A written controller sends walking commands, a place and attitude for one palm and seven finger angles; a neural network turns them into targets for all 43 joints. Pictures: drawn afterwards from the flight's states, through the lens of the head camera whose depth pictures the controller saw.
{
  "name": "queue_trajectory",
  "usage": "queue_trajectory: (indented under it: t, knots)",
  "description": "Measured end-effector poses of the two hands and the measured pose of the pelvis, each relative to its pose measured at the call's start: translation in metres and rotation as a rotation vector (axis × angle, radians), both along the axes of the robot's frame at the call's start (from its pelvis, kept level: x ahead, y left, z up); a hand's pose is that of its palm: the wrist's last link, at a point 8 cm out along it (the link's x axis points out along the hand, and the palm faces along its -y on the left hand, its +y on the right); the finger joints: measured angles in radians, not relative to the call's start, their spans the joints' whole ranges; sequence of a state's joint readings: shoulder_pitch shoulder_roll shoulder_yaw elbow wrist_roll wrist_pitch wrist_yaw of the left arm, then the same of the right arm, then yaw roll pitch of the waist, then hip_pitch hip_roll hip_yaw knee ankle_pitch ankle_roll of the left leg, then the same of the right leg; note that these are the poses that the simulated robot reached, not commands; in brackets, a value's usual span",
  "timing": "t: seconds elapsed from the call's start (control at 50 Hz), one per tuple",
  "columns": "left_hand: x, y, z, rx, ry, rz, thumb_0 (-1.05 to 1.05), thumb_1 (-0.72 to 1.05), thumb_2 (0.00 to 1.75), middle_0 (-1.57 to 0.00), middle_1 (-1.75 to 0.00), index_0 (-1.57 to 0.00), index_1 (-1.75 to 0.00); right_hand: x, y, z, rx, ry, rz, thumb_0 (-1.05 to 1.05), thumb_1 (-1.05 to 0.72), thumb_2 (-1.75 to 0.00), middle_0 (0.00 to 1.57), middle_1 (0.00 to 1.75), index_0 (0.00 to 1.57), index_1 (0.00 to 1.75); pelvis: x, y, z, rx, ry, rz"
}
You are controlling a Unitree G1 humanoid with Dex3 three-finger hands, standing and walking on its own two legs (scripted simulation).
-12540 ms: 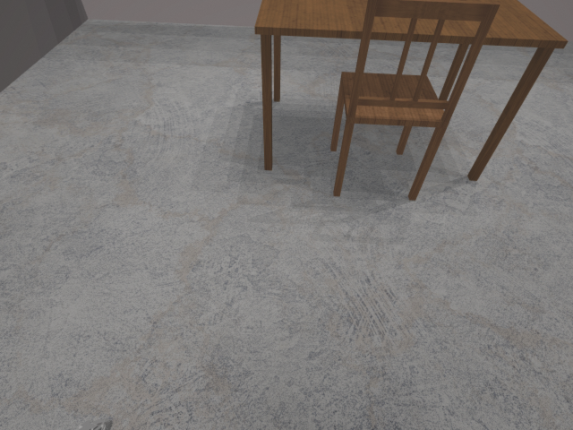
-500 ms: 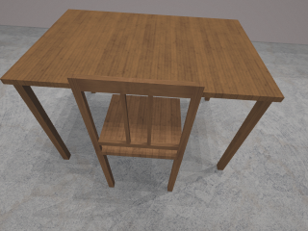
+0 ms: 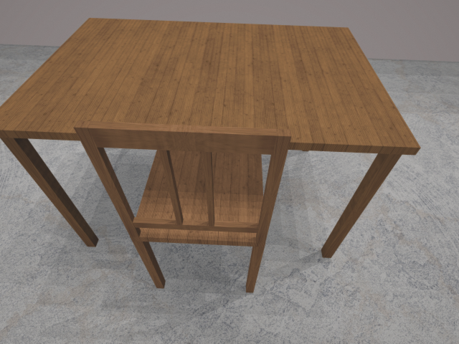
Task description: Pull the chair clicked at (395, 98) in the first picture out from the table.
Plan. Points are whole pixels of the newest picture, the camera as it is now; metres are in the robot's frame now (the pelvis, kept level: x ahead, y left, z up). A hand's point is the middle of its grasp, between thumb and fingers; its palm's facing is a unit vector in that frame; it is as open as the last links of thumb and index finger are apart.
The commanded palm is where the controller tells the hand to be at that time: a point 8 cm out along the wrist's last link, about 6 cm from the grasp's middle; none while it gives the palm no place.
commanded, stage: come to a stop and stand still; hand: left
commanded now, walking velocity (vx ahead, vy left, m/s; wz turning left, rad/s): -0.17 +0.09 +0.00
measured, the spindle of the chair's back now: (173, 190) +0.47 +0.17 -0.07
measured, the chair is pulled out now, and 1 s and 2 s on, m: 0.00 0.00 0.00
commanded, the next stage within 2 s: look again from close up in 1.10 s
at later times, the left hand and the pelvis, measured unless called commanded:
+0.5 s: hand out of the picture +0.01 +0.20 -0.17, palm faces +0.03 -0.96 -0.28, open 7.4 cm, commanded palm none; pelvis -0.03 +0.00 +0.00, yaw +1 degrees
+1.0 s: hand out of the picture -0.06 +0.20 -0.17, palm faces +0.01 -0.98 -0.21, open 7.4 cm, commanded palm none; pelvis -0.07 +0.02 +0.01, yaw +1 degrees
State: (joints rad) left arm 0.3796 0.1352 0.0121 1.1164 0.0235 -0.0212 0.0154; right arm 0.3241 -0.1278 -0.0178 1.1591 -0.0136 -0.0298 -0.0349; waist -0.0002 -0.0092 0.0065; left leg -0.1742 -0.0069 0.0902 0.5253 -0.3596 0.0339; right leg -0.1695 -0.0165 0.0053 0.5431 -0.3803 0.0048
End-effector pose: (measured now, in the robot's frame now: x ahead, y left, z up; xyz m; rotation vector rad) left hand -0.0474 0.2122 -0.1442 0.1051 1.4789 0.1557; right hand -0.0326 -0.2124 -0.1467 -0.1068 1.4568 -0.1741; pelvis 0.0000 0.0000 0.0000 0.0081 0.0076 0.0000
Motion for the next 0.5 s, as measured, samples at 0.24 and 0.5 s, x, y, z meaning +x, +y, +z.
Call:
queue_trajectory:
  t: [0.24, 0.5]
  knots:
    - [0.028, -0.024, 0.004, -0.020, -0.041, 0.027, 0.00, 0.91, 0.90, -0.20, -0.30, -0.20, -0.29, 0.057, -0.020, 0.014, -0.056, -0.080, 0.030, 0.01, -0.92, -0.90, 0.20, 0.30, 0.20, 0.30, 0.012, -0.008, 0.010, -0.012, -0.012, 0.012]
    - [0.047, 0.035, 0.012, 0.120, -0.181, -0.047, 0.01, 0.91, 0.90, -0.20, -0.30, -0.20, -0.30, 0.072, -0.019, 0.009, -0.033, -0.217, 0.070, 0.00, -0.91, -0.90, 0.20, 0.30, 0.20, 0.30, -0.026, -0.001, 0.001, -0.004, -0.007, 0.015]
